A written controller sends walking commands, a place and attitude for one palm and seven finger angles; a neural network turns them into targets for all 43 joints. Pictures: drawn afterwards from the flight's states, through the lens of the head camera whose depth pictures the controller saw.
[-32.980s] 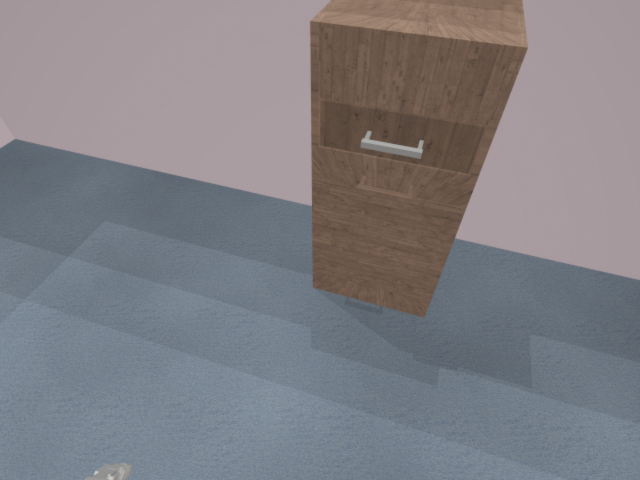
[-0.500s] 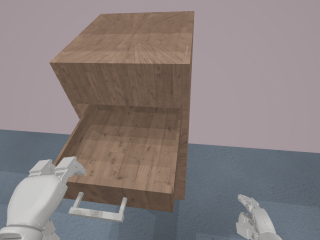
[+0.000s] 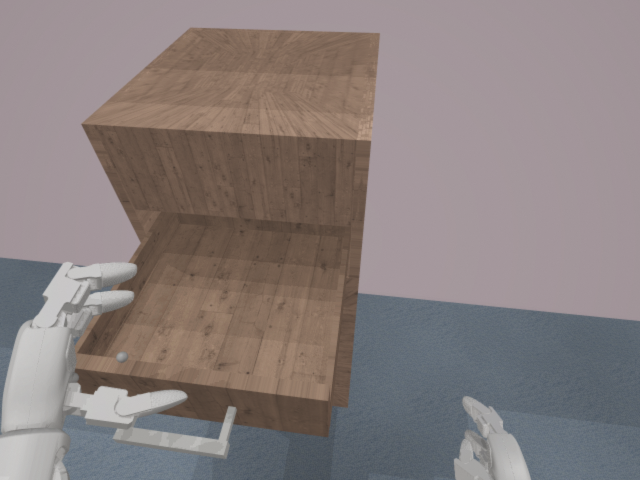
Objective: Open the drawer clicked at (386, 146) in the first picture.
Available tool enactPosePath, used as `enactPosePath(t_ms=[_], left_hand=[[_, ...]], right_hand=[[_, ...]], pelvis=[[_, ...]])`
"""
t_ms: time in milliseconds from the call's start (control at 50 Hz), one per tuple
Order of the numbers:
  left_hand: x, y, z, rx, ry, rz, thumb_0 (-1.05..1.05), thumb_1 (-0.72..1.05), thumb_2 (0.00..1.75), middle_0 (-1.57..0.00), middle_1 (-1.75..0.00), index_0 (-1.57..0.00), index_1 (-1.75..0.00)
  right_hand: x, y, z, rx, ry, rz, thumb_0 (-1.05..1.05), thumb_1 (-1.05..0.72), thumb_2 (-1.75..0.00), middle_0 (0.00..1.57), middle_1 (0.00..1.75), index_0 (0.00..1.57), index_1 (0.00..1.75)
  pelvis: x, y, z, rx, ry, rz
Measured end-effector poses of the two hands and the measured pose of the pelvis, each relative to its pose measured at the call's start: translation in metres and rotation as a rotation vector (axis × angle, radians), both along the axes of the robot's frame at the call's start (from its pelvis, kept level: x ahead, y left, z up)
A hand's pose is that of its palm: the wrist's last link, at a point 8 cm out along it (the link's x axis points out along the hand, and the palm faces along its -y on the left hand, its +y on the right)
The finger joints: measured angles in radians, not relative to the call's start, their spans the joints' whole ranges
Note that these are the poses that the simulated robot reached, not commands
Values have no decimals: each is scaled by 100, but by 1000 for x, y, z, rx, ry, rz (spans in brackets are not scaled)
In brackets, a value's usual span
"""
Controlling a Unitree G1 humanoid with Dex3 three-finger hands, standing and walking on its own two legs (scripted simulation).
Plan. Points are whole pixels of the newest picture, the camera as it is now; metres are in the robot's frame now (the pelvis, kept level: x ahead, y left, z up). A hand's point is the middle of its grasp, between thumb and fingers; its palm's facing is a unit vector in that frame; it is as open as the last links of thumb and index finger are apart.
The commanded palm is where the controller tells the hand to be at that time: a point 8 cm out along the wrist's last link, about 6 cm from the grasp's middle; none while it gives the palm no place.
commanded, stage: draw the hand back to the body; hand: left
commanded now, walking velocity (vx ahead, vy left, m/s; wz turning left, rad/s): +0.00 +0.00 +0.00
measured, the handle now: (177, 425) +0.19 +0.22 -0.05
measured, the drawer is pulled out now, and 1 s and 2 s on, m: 0.30 0.30 0.30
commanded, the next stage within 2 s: step back with the hand held close in 0.68 s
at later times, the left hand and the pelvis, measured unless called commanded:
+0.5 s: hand (106, 353) +0.18 +0.23 +0.15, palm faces +0.39 -0.81 -0.43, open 8.5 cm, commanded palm +0.13 +0.26 +0.17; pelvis +0.00 -0.02 +0.00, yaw +0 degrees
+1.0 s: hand (110, 352) +0.19 +0.22 +0.15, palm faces +0.29 -0.81 -0.51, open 7.4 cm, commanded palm +0.11 +0.27 +0.17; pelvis -0.02 -0.01 +0.00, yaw -1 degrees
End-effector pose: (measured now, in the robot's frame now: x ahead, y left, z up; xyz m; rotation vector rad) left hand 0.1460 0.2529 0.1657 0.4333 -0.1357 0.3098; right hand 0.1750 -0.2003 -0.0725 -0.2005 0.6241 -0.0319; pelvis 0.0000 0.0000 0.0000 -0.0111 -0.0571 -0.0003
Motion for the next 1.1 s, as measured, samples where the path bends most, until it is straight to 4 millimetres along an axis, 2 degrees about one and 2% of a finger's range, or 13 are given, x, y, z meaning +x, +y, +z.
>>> enactPosePath(t_ms=[60,120,280,440,600,800,920,1000,1100], left_hand=[[5,6,7,28,-6,11,-1,-13,46,-29,-96,-28,-96],[7,9,4,28,24,25,-1,-3,50,-28,-90,-27,-89],[1,4,0,28,75,40,-1,25,62,-26,-72,-25,-72],[-2,11,9,44,37,94,0,52,74,-24,-54,-23,-54],[-4,3,0,9,61,85,0,77,84,-22,-38,-21,-38],[-7,5,3,25,61,84,1,87,89,-21,-31,-21,-31],[1,11,18,110,5,49,1,88,89,-21,-31,-21,-30],[4,10,9,116,60,-3,1,89,90,-21,-30,-20,-30],[-3,14,-2,122,132,-59,1,89,90,-21,-30,-21,-30]], right_hand=[[1,-6,-3,5,18,-15,1,-90,-89,20,30,20,30],[3,-13,-4,6,32,-31,1,-90,-89,20,30,20,30],[12,-30,-4,-11,29,-53,1,-90,-89,20,30,20,30],[19,-32,-1,-1,15,-49,1,-91,-90,20,30,20,29],[15,-31,-2,11,18,-42,1,-91,-89,20,30,20,29],[3,-34,-6,6,43,-57,1,-90,-89,20,30,20,30],[-6,-36,-8,-5,81,-72,1,-90,-89,20,30,20,30],[-14,-39,-9,-20,111,-111,1,-90,-89,20,30,20,30],[-25,-41,-7,-41,126,-165,1,-91,-89,20,30,20,29]], pelvis=[[1,-2,1,1,7,-4],[1,-4,2,3,16,-7],[5,-9,3,4,24,-5],[2,-15,3,6,13,1],[-2,-18,4,7,9,-1],[-5,-18,4,5,7,-4],[-14,-15,3,-3,61,0],[-19,-8,2,-1,95,-12],[-24,3,0,3,111,-17]])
